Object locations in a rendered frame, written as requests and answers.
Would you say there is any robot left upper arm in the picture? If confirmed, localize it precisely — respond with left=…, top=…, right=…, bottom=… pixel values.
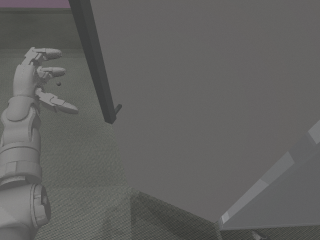
left=0, top=183, right=51, bottom=240

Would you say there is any fridge door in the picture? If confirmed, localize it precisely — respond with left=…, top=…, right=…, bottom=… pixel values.
left=90, top=0, right=320, bottom=223

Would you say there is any handle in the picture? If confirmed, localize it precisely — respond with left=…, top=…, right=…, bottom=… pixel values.
left=68, top=0, right=122, bottom=124

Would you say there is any left robot hand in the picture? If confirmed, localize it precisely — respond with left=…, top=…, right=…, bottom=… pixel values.
left=13, top=47, right=79, bottom=115

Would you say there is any robot left forearm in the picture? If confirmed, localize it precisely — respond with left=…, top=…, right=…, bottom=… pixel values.
left=0, top=96, right=43, bottom=191

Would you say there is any right robot hand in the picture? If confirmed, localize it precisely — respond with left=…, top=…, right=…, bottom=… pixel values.
left=252, top=229, right=271, bottom=240

